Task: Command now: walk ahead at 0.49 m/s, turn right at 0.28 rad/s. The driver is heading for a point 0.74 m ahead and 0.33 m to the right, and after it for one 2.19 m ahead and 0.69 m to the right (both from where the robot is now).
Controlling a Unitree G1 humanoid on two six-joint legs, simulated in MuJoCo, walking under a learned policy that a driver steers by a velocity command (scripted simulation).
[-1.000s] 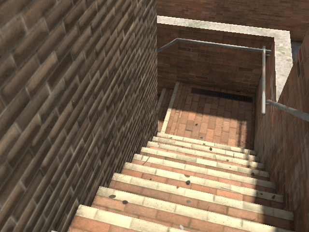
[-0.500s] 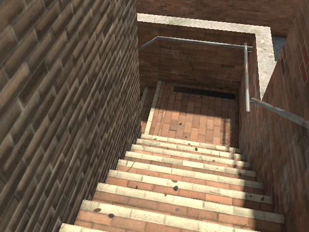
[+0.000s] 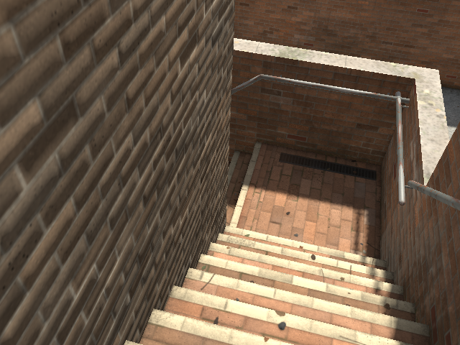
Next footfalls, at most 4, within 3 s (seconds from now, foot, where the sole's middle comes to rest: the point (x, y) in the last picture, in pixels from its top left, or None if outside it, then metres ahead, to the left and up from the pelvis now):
0.40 right None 0.25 -0.15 -0.99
0.98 left None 0.51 -0.12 -1.19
1.48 right None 0.66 -0.45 -1.39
1.96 left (306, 338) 0.94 -0.39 -1.59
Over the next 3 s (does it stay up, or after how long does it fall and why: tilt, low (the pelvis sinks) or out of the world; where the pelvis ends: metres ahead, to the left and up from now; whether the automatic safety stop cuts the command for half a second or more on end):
stays up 1.20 -0.63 -1.15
